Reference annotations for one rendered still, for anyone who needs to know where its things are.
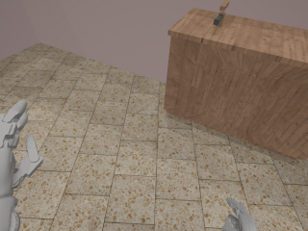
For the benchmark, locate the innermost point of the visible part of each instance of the counter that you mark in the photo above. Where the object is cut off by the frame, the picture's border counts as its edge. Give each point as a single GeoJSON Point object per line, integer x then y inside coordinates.
{"type": "Point", "coordinates": [245, 78]}

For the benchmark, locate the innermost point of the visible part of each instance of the left robot hand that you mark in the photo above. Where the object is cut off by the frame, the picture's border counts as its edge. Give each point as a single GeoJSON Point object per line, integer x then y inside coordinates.
{"type": "Point", "coordinates": [11, 125]}

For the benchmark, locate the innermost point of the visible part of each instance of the tap lever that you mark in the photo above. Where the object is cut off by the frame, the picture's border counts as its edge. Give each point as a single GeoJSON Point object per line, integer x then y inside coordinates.
{"type": "Point", "coordinates": [218, 19]}

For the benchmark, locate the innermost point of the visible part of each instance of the left robot forearm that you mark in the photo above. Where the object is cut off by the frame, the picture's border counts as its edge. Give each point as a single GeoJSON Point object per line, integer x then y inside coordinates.
{"type": "Point", "coordinates": [9, 218]}

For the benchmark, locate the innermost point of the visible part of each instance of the right robot hand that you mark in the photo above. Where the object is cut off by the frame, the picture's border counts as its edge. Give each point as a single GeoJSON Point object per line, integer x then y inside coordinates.
{"type": "Point", "coordinates": [244, 222]}

